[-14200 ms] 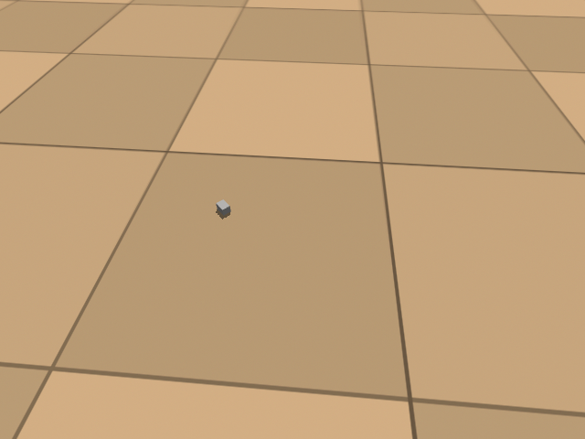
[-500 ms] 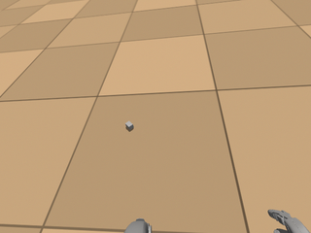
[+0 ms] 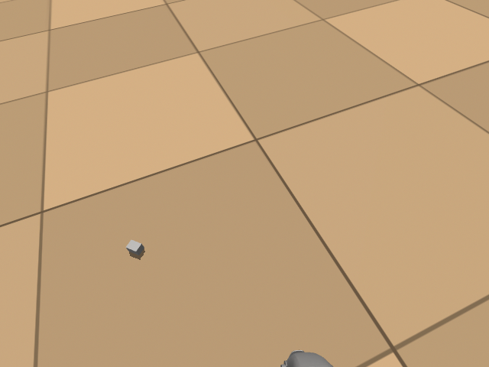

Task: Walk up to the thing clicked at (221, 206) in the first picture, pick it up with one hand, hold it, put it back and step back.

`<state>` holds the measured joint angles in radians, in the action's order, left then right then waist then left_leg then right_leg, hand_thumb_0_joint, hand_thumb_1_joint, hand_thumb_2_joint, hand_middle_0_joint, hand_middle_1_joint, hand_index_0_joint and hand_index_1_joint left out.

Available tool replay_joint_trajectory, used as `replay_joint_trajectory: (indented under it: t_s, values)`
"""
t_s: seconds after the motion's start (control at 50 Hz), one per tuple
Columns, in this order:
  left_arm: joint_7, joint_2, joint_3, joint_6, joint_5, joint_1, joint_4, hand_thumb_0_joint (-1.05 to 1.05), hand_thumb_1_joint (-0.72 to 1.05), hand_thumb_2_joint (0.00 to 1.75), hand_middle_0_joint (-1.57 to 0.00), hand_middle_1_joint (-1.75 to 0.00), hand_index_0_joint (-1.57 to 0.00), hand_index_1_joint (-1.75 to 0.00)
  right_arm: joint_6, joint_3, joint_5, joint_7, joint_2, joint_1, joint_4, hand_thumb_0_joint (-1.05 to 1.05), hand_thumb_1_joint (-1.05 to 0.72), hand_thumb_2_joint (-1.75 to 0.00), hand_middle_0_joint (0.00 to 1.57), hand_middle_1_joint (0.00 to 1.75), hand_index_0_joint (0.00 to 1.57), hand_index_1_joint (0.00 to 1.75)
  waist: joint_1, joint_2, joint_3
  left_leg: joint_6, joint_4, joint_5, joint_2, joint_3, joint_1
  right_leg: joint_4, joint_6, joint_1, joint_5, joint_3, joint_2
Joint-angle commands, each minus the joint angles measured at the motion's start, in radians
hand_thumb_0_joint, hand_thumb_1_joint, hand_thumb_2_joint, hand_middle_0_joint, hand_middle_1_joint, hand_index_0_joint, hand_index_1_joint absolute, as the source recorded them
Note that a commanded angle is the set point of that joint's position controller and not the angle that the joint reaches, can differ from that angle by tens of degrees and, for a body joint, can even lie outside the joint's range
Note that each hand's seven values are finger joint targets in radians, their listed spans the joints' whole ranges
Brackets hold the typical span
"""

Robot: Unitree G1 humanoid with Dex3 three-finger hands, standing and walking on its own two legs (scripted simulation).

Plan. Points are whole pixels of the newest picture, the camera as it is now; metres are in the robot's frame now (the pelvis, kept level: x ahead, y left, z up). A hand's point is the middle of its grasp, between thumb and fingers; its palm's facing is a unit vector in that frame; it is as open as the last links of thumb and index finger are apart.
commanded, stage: walk up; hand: left
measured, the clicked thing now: (135, 247) +0.80 +0.46 -0.73
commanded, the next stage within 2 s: none
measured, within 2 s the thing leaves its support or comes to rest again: neither
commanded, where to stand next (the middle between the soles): +0.35 +0.46 m, yaw -33 degrees
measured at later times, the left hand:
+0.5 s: hand out of the picture +0.23 +0.56 -0.15, palm faces -0.19 -0.76 -0.62, open 7.4 cm
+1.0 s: hand out of the picture +0.37 +0.71 -0.13, palm faces -0.30 -0.72 -0.63, open 7.4 cm
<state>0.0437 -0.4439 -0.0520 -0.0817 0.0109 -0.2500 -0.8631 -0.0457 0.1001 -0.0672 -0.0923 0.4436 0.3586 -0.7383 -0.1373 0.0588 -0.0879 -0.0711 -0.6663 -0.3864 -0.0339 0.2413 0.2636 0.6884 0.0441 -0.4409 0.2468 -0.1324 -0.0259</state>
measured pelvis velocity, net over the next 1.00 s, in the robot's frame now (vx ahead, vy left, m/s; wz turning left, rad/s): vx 0.20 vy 0.43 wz -0.37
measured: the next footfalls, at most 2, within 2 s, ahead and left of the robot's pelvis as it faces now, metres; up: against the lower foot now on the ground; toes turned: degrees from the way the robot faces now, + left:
right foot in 0.02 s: +0.13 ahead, -0.09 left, +0.00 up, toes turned -7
left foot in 0.38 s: +0.20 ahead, +0.34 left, +0.00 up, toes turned -6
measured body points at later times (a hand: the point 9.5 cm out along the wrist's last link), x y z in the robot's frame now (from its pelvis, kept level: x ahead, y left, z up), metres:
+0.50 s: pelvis +0.12 +0.23 -0.04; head +0.15 +0.21 +0.41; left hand +0.24 +0.59 -0.11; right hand +0.14 -0.12 -0.13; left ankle +0.16 +0.34 -0.72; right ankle +0.10 +0.04 -0.66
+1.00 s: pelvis +0.20 +0.43 -0.04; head +0.22 +0.38 +0.41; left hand +0.39 +0.75 -0.09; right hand +0.19 +0.06 -0.14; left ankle +0.29 +0.61 -0.69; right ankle +0.21 +0.20 -0.72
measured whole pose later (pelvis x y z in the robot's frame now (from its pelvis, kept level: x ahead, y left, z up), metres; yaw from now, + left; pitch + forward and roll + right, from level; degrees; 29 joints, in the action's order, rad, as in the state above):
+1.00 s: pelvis +0.20 +0.43 -0.04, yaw -21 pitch -2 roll -1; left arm 0.10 -0.46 -0.07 -0.09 -0.05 -0.33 -0.82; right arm -0.10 0.12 -0.06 -0.10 0.51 0.23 -0.67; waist 0.00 0.11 -0.10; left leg 0.00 -1.12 -0.51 -0.16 -0.08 0.54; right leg 0.88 0.01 -0.54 0.33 0.06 -0.11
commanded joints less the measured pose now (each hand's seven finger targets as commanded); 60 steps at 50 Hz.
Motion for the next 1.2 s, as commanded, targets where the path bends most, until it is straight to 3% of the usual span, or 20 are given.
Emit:
replay_joint_trajectory:
  t_s: [0.0, 0.04, 0.14, 0.28, 0.34, 0.36, 0.38, 0.4, 0.46, 0.54, 0.64, 0.66, 0.68, 0.72, 0.84, 0.96, 1.02, 1.04, 1.08, 1.18]
  values:
    - [0.069, -0.358, -0.135, -0.007, -0.025, -0.322, 0.025, 0.00, 0.90, 0.90, -0.20, -0.30, -0.20, -0.30, 0.015, 0.019, -0.008, 0.014, 0.105, -0.089, 0.174, 0.00, -0.90, -0.90, 0.20, 0.30, 0.20, 0.30, 0.198, -0.227, 0.184, 0.097, -0.486, -0.204, -0.048, -0.232, 0.600, -0.322, 0.187, 0.589, 0.281, 0.714, -0.392]
    - [0.082, -0.358, -0.123, -0.007, 0.005, -0.163, 0.089, 0.00, 0.90, 0.90, -0.20, -0.30, -0.20, -0.30, -0.007, 0.074, -0.006, 0.028, 0.252, -0.103, 0.153, 0.00, -0.90, -0.90, 0.20, 0.30, 0.20, 0.30, 0.157, -0.026, 0.087, 0.121, -0.654, -0.175, -0.104, -0.410, 0.578, -0.380, 0.313, 0.333, 0.419, 0.869, -0.471]
    - [0.070, -0.324, -0.116, -0.028, -0.022, -0.094, 0.105, 0.00, 0.90, 0.90, -0.20, -0.30, -0.20, -0.30, -0.022, 0.068, 0.000, 0.008, 0.221, -0.019, 0.093, 0.00, -0.90, -0.90, 0.20, 0.30, 0.20, 0.30, 0.085, -0.134, 0.059, 0.086, -0.559, -0.013, -0.113, -0.353, 0.390, -0.249, 0.170, 0.076, 0.147, 0.455, -0.231]
    - [0.078, -0.404, -0.143, -0.028, -0.048, -0.124, 0.102, 0.00, 0.90, 0.90, -0.20, -0.30, -0.20, -0.30, -0.023, 0.083, -0.002, -0.009, 0.222, -0.115, 0.149, 0.00, -0.90, -0.90, 0.20, 0.30, 0.20, 0.30, 0.113, -0.233, 0.066, 0.070, -0.383, -0.091, -0.089, -0.265, 0.314, -0.166, 0.179, -0.045, 0.261, 0.469, -0.195]
    - [0.088, -0.380, -0.130, -0.017, -0.046, -0.020, 0.107, 0.00, 0.90, 0.90, -0.20, -0.30, -0.20, -0.30, -0.008, 0.102, -0.001, -0.001, 0.220, 0.063, 0.108, 0.00, -0.90, -0.90, 0.20, 0.30, 0.20, 0.30, -0.010, -0.180, 0.127, 0.070, -0.171, -0.047, -0.036, -0.195, 0.028, 0.037, 0.112, -0.179, 0.154, 0.367, -0.155]
    - [0.092, -0.287, -0.099, -0.010, -0.046, -0.024, 0.106, 0.00, 0.90, 0.90, -0.20, -0.30, -0.20, -0.30, 0.002, 0.119, -0.015, 0.010, 0.243, 0.178, 0.066, 0.00, -0.90, -0.90, 0.20, 0.30, 0.20, 0.30, -0.083, 0.006, 0.158, 0.055, 0.023, -0.145, -0.032, -0.274, -0.148, 0.330, 0.048, -0.306, 0.116, 0.243, -0.054]
    - [0.096, -0.161, -0.059, -0.010, -0.033, -0.035, 0.123, 0.00, 0.90, 0.90, -0.20, -0.30, -0.20, -0.30, 0.015, 0.136, -0.017, 0.020, 0.358, 0.147, 0.082, 0.00, -0.90, -0.90, 0.20, 0.30, 0.20, 0.30, -0.059, 0.377, 0.081, 0.015, 0.304, -0.202, -0.302, -0.741, -0.132, 0.585, -0.012, -0.546, 0.405, 0.107, 0.145]
    - [0.115, -0.222, -0.062, -0.016, -0.031, -0.016, 0.109, 0.00, 0.90, 0.90, -0.20, -0.30, -0.20, -0.30, 0.022, 0.146, 0.012, 0.031, 0.450, 0.009, 0.098, 0.00, -0.90, -0.90, 0.20, 0.30, 0.20, 0.30, 0.000, 0.396, 0.044, -0.104, 0.420, -0.244, -0.382, -0.976, -0.055, 0.719, 0.028, -0.537, 0.382, 0.208, 0.057]
    - [0.092, -0.274, -0.080, -0.014, 0.011, -0.100, -0.008, 0.00, 0.90, 0.90, -0.20, -0.30, -0.20, -0.30, 0.025, 0.101, 0.009, 0.051, 0.287, -0.076, 0.114, 0.00, -0.90, -0.90, 0.20, 0.30, 0.20, 0.30, 0.065, 0.132, 0.010, -0.022, 0.242, 0.002, -0.266, -0.600, -0.027, 0.633, 0.005, -0.419, 0.164, 0.181, -0.010]
    - [0.069, -0.209, -0.060, -0.012, 0.014, -0.126, -0.016, 0.00, 0.90, 0.90, -0.20, -0.30, -0.20, -0.30, 0.027, 0.068, -0.004, 0.050, 0.204, -0.068, 0.111, 0.00, -0.90, -0.90, 0.20, 0.30, 0.20, 0.30, 0.064, 0.182, 0.038, -0.093, 0.140, 0.525, -0.215, -0.365, -0.083, 0.353, -0.010, -0.223, 0.196, 0.085, -0.009]
    - [0.085, -0.213, -0.084, -0.005, 0.006, -0.328, -0.030, 0.00, 0.90, 0.90, -0.20, -0.30, -0.20, -0.30, -0.001, 0.051, -0.005, 0.041, 0.176, -0.184, 0.189, 0.00, -0.90, -0.90, 0.20, 0.30, 0.20, 0.30, 0.204, 0.051, 0.116, -0.008, -0.085, 0.543, -0.153, -0.209, 0.146, -0.051, 0.032, 0.284, -0.080, 0.041, 0.014]
    - [0.101, -0.272, -0.112, -0.004, -0.006, -0.435, -0.040, 0.00, 0.90, 0.90, -0.20, -0.30, -0.20, -0.30, 0.003, 0.039, 0.002, 0.043, 0.144, -0.186, 0.212, 0.00, -0.90, -0.90, 0.20, 0.30, 0.20, 0.30, 0.262, -0.041, 0.169, 0.060, -0.278, 0.513, -0.117, -0.171, 0.270, -0.143, 0.064, 0.481, -0.083, 0.128, -0.026]
    - [0.116, -0.336, -0.133, -0.005, -0.023, -0.449, -0.011, 0.00, 0.90, 0.90, -0.20, -0.30, -0.20, -0.30, 0.000, 0.024, 0.011, 0.045, 0.089, -0.114, 0.215, 0.00, -0.90, -0.90, 0.20, 0.30, 0.20, 0.30, 0.262, -0.249, 0.199, 0.120, -0.514, -0.158, -0.017, -0.205, 0.510, -0.218, 0.177, 0.613, -0.092, 0.545, -0.287]
    - [0.126, -0.351, -0.120, -0.005, -0.006, -0.227, 0.097, 0.00, 0.90, 0.90, -0.20, -0.30, -0.20, -0.30, -0.035, 0.064, 0.005, 0.062, 0.212, -0.054, 0.188, 0.00, -0.90, -0.90, 0.20, 0.30, 0.20, 0.30, 0.171, -0.032, 0.194, 0.135, -0.804, -0.216, -0.064, -0.400, 0.484, -0.328, 0.340, 0.353, 0.130, 0.847, -0.506]
    - [0.099, -0.335, -0.115, -0.029, -0.045, -0.091, 0.111, 0.00, 0.90, 0.90, -0.20, -0.30, -0.20, -0.30, -0.042, 0.072, 0.001, 0.022, 0.218, -0.033, 0.122, 0.00, -0.90, -0.90, 0.20, 0.30, 0.20, 0.30, 0.097, -0.127, 0.028, 0.074, -0.640, -0.044, -0.123, -0.351, 0.333, -0.215, 0.177, -0.059, 0.272, 0.403, -0.223]
    - [0.091, -0.408, -0.150, -0.019, -0.059, -0.112, 0.081, 0.00, 0.90, 0.90, -0.20, -0.30, -0.20, -0.30, -0.045, 0.087, 0.002, 0.002, 0.221, -0.081, 0.131, 0.00, -0.90, -0.90, 0.20, 0.30, 0.20, 0.30, 0.139, -0.229, 0.065, 0.066, -0.396, -0.160, -0.083, -0.212, 0.247, -0.177, 0.163, -0.112, 0.421, 0.449, -0.202]
    - [0.094, -0.348, -0.126, 0.000, -0.064, -0.018, 0.072, 0.00, 0.90, 0.90, -0.20, -0.30, -0.20, -0.30, -0.032, 0.102, 0.001, 0.007, 0.228, 0.147, 0.053, 0.00, -0.90, -0.90, 0.20, 0.30, 0.20, 0.30, 0.010, -0.100, 0.143, 0.051, -0.117, -0.155, -0.011, -0.158, -0.050, 0.085, 0.070, -0.269, 0.385, 0.279, -0.102]
    - [0.095, -0.233, -0.095, 0.008, -0.056, -0.014, 0.068, 0.00, 0.90, 0.90, -0.20, -0.30, -0.20, -0.30, -0.021, 0.113, -0.015, 0.018, 0.286, 0.220, 0.036, 0.00, -0.90, -0.90, 0.20, 0.30, 0.20, 0.30, -0.045, 0.189, 0.090, 0.010, 0.181, -0.434, -0.138, -0.437, -0.063, 0.459, 0.016, -0.436, 0.388, 0.141, 0.082]
    - [0.124, -0.256, -0.070, -0.007, -0.045, 0.079, 0.076, 0.00, 0.90, 0.90, -0.20, -0.30, -0.20, -0.30, -0.002, 0.115, 0.015, 0.042, 0.406, -0.107, 0.097, 0.00, -0.90, -0.90, 0.20, 0.30, 0.20, 0.30, 0.056, 0.188, -0.096, -0.142, 0.455, -0.475, -0.394, -0.942, 0.211, 0.657, 0.011, -0.479, 0.302, 0.228, 0.044]
    - [0.035, -0.235, -0.074, 0.004, -0.021, -0.066, -0.057, 0.00, 0.90, 0.90, -0.20, -0.30, -0.20, -0.30, 0.059, 0.062, 0.040, 0.082, 0.277, -0.109, 0.018, 0.00, -0.90, -0.90, 0.20, 0.30, 0.20, 0.30, 0.116, 0.078, -0.031, -0.059, 0.233, -0.107, -0.278, -0.607, 0.004, 0.542, -0.019, -0.349, 0.152, 0.241, 0.009]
